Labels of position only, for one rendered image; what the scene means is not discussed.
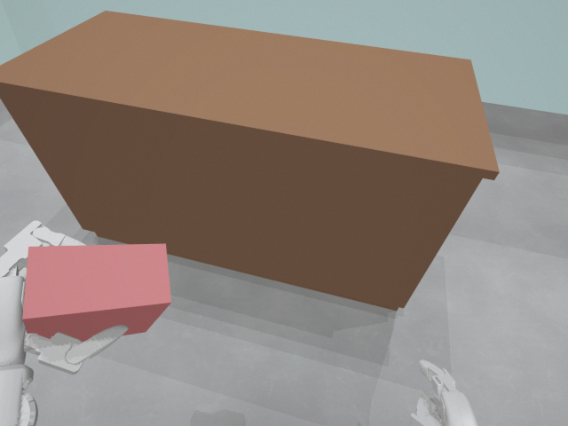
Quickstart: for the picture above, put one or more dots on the table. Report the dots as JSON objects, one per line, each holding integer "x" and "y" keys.
{"x": 336, "y": 167}

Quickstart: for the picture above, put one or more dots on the sponge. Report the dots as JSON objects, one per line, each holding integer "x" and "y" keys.
{"x": 83, "y": 290}

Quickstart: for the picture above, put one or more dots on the robot left hand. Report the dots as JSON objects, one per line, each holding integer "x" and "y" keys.
{"x": 62, "y": 352}

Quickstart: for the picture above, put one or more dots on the left robot forearm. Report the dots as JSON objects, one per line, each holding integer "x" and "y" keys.
{"x": 17, "y": 406}

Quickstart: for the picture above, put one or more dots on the robot right hand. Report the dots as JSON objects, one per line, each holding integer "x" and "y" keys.
{"x": 452, "y": 409}

